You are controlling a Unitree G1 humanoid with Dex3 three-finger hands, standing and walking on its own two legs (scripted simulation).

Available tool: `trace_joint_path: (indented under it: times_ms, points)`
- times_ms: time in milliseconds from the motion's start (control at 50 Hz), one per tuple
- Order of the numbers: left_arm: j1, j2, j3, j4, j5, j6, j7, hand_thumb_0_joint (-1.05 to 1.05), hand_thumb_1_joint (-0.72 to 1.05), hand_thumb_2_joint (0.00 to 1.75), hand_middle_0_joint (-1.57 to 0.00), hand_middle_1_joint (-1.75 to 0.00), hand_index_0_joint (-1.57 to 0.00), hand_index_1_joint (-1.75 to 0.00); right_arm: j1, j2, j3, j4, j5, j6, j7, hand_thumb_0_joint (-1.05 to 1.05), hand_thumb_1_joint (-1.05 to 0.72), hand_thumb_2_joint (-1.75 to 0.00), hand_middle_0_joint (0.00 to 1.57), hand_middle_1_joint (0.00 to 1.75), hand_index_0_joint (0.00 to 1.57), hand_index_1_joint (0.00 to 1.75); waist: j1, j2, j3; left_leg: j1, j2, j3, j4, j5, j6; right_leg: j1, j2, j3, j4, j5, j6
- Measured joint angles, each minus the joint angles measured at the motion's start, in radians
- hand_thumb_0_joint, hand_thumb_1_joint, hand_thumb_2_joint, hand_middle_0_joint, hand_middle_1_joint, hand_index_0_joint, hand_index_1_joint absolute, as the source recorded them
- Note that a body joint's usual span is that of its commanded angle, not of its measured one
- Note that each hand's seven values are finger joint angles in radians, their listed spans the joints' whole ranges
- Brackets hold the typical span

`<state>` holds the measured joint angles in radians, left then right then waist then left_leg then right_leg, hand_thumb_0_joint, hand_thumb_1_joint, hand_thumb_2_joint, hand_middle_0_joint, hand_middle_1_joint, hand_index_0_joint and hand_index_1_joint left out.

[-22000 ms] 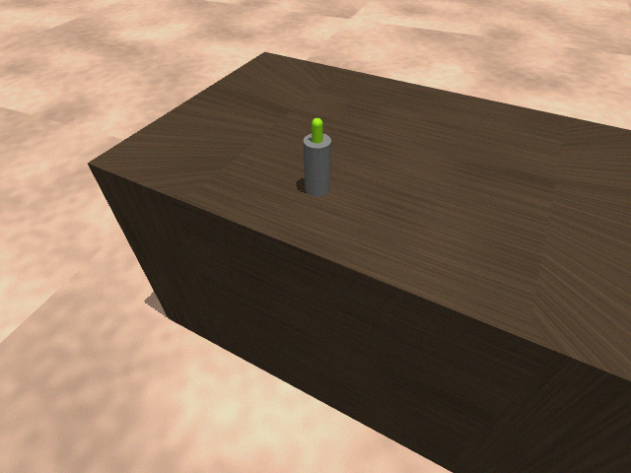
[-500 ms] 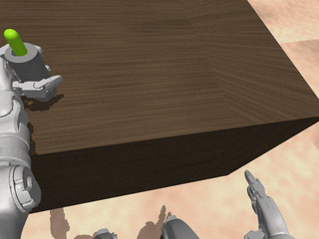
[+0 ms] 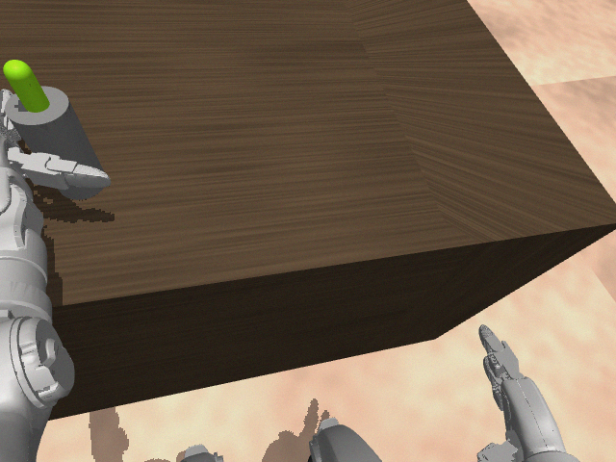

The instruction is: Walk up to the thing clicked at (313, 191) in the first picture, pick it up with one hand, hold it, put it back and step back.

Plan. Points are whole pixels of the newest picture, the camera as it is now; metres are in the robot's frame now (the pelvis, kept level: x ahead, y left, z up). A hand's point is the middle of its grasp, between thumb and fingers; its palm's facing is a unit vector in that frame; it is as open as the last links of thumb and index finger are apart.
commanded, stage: withdraw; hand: left
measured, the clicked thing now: (53, 132) +0.53 +0.20 +0.10
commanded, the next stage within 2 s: rise in 0.18 s
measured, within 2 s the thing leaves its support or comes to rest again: neither
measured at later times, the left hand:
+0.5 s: hand out of the picture +0.48 +0.31 +0.16, palm faces +0.36 -0.90 -0.25, open 17.6 cm
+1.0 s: hand out of the picture +0.28 +0.27 +0.17, palm faces +0.38 -0.85 -0.35, open 17.5 cm
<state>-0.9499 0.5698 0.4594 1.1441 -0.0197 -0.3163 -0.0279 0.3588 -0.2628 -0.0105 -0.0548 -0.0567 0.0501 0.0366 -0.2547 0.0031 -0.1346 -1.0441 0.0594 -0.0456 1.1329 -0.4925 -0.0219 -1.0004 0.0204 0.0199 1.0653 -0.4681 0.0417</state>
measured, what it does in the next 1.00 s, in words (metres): rises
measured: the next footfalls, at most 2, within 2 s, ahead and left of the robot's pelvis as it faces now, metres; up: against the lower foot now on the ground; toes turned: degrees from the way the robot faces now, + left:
none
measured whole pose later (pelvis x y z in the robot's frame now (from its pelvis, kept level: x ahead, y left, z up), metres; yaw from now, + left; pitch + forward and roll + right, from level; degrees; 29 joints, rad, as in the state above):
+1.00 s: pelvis +0.02 -0.01 +0.05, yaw +2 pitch +6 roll +0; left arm 0.18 0.37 0.31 -0.08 -0.08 0.00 0.04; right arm 0.40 -0.25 -0.10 0.23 0.07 0.11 -0.02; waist 0.02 0.04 -0.11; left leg -0.51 0.02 -0.02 0.81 -0.41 -0.02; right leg -0.49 -0.02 0.03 0.80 -0.42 0.04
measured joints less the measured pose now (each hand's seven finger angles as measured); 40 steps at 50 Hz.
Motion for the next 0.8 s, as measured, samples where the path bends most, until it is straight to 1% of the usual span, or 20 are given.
trace_joint_path:
  times_ms: [60, 160, 260, 320, 340, 360, 420, 480, 520, 580, 620, 680, 740, 800]
  points:
    - [-0.001, 0.015, 0.008, -0.032, 0.002, 0.031, -0.002, -0.02, -0.58, 0.08, -0.07, -0.08, -0.08, -0.07, 0.001, -0.003, -0.004, 0.002, 0.005, 0.010, -0.005, -0.01, 0.53, -0.05, 0.07, 0.05, 0.06, 0.05, 0.003, -0.002, -0.003, 0.026, 0.001, 0.002, -0.019, 0.003, 0.000, 0.026, 0.000, 0.001, -0.020, 0.005, 0.000]
    - [-0.028, 0.056, 0.003, -0.043, -0.001, 0.091, -0.021, -0.02, -0.58, 0.06, -0.05, -0.06, -0.06, -0.05, 0.004, -0.001, -0.005, 0.036, 0.019, 0.019, -0.012, -0.01, 0.52, -0.05, 0.06, 0.05, 0.06, 0.05, 0.018, 0.002, -0.011, 0.087, 0.002, 0.004, -0.064, 0.013, 0.000, 0.088, 0.000, 0.001, -0.068, 0.016, -0.001]
    - [-0.028, 0.087, -0.009, -0.017, -0.013, 0.145, -0.060, -0.02, -0.59, 0.04, -0.05, -0.05, -0.06, -0.04, 0.013, 0.000, -0.003, 0.090, 0.034, 0.019, -0.009, -0.01, 0.53, -0.05, 0.06, 0.05, 0.06, 0.05, 0.052, 0.020, -0.019, 0.152, 0.002, 0.010, -0.114, 0.024, 0.004, 0.154, -0.002, 0.005, -0.123, 0.031, 0.001]
    - [0.004, 0.083, -0.019, -0.028, -0.036, 0.162, -0.095, -0.02, -0.59, 0.03, -0.05, -0.04, -0.06, -0.03, 0.022, 0.005, 0.002, 0.125, 0.045, 0.014, -0.009, -0.01, 0.54, -0.05, 0.06, 0.05, 0.06, 0.05, 0.080, 0.028, -0.020, 0.190, 0.000, 0.015, -0.143, 0.031, 0.006, 0.191, -0.005, 0.008, -0.150, 0.037, 0.002]
    - [0.024, 0.081, -0.028, -0.039, -0.020, 0.171, -0.096, -0.02, -0.59, 0.03, -0.05, -0.04, -0.06, -0.03, 0.024, 0.007, 0.005, 0.135, 0.050, 0.017, -0.007, -0.01, 0.54, -0.05, 0.06, 0.05, 0.06, 0.05, 0.089, 0.029, -0.021, 0.203, -0.001, 0.018, -0.153, 0.034, 0.006, 0.203, -0.007, 0.010, -0.160, 0.040, 0.003]
    - [0.050, 0.079, -0.035, -0.055, -0.003, 0.186, -0.089, -0.02, -0.59, 0.03, -0.05, -0.05, -0.06, -0.03, 0.026, 0.006, 0.007, 0.141, 0.056, 0.023, -0.003, -0.01, 0.54, -0.05, 0.06, 0.05, 0.06, 0.05, 0.097, 0.032, -0.021, 0.219, -0.003, 0.021, -0.166, 0.037, 0.007, 0.216, -0.008, 0.013, -0.170, 0.043, 0.003]
    - [0.106, 0.073, -0.056, -0.077, 0.026, 0.230, -0.061, -0.02, -0.58, 0.03, -0.05, -0.06, -0.06, -0.04, 0.030, 0.004, 0.015, 0.157, 0.072, 0.048, 0.002, -0.01, 0.56, -0.04, 0.06, 0.05, 0.06, 0.05, 0.121, 0.031, -0.017, 0.266, -0.008, 0.029, -0.203, 0.048, 0.009, 0.259, -0.015, 0.019, -0.199, 0.050, 0.005]
    - [0.149, 0.078, -0.051, -0.095, 0.048, 0.260, -0.027, -0.02, -0.58, 0.04, -0.05, -0.06, -0.06, -0.05, 0.024, 0.000, 0.015, 0.166, 0.086, 0.066, 0.002, -0.01, 0.57, -0.04, 0.06, 0.05, 0.06, 0.05, 0.138, 0.023, -0.008, 0.309, -0.013, 0.033, -0.234, 0.058, 0.009, 0.298, -0.020, 0.021, -0.222, 0.056, 0.005]
    - [0.173, 0.086, -0.053, -0.105, 0.054, 0.270, -0.006, -0.02, -0.57, 0.04, -0.06, -0.06, -0.06, -0.05, 0.025, -0.003, 0.009, 0.169, 0.092, 0.066, -0.001, -0.01, 0.56, -0.05, 0.06, 0.05, 0.06, 0.05, 0.149, 0.016, -0.004, 0.334, -0.016, 0.034, -0.253, 0.064, 0.008, 0.322, -0.023, 0.021, -0.236, 0.059, 0.004]
    - [0.217, 0.090, -0.065, -0.143, 0.053, 0.281, 0.017, -0.02, -0.57, 0.04, -0.06, -0.06, -0.06, -0.05, 0.027, -0.006, -0.009, 0.195, 0.097, 0.056, -0.004, -0.01, 0.55, -0.05, 0.06, 0.05, 0.06, 0.05, 0.167, 0.009, -0.002, 0.365, -0.019, 0.031, -0.275, 0.072, 0.006, 0.353, -0.027, 0.017, -0.256, 0.064, 0.003]
    - [0.257, 0.080, -0.082, -0.187, 0.049, 0.290, 0.025, -0.02, -0.57, 0.03, -0.06, -0.05, -0.06, -0.05, 0.029, -0.010, -0.019, 0.223, 0.098, 0.051, -0.004, -0.01, 0.55, -0.05, 0.06, 0.05, 0.06, 0.05, 0.184, 0.009, -0.005, 0.381, -0.020, 0.028, -0.285, 0.075, 0.005, 0.371, -0.028, 0.014, -0.267, 0.066, 0.001]
    - [0.344, 0.046, -0.102, -0.289, 0.039, 0.299, 0.030, -0.02, -0.56, 0.03, -0.06, -0.05, -0.05, -0.05, 0.033, -0.013, -0.030, 0.251, 0.101, 0.048, -0.001, -0.01, 0.54, -0.05, 0.06, 0.05, 0.06, 0.05, 0.206, 0.014, -0.008, 0.408, -0.022, 0.025, -0.296, 0.077, 0.005, 0.400, -0.030, 0.010, -0.280, 0.067, 0.001]
    - [0.477, -0.005, -0.119, -0.444, 0.023, 0.308, 0.029, -0.02, -0.56, 0.03, -0.06, -0.04, -0.05, -0.04, 0.036, -0.011, -0.038, 0.276, 0.105, 0.044, 0.002, -0.01, 0.54, -0.06, 0.06, 0.05, 0.06, 0.05, 0.225, 0.024, -0.013, 0.435, -0.024, 0.025, -0.305, 0.077, 0.005, 0.427, -0.033, 0.010, -0.286, 0.066, 0.000]
    - [0.637, -0.067, -0.136, -0.641, 0.002, 0.316, 0.032, -0.02, -0.56, 0.03, -0.06, -0.04, -0.06, -0.04, 0.031, -0.005, -0.046, 0.290, 0.111, 0.047, -0.002, -0.01, 0.53, -0.06, 0.06, 0.05, 0.06, 0.05, 0.239, 0.033, -0.007, 0.464, -0.027, 0.027, -0.310, 0.076, 0.004, 0.453, -0.036, 0.011, -0.285, 0.061, 0.001]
